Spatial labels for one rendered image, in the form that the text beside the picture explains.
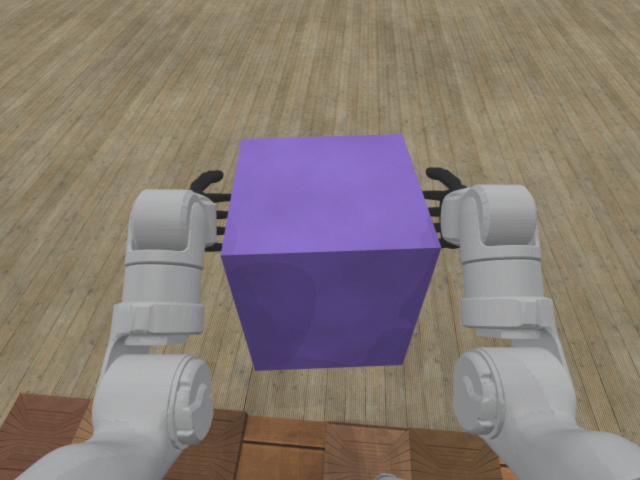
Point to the left robot upper arm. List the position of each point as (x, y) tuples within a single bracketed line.
[(149, 407)]

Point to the right robot hand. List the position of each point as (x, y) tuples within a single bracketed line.
[(450, 181)]

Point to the robot left forearm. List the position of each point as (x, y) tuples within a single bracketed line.
[(167, 235)]

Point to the right robot upper arm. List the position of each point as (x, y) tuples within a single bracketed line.
[(521, 402)]

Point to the left robot hand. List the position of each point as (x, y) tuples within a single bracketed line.
[(198, 186)]

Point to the robot right forearm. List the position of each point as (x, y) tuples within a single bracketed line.
[(496, 228)]

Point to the carton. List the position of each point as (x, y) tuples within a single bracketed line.
[(329, 249)]

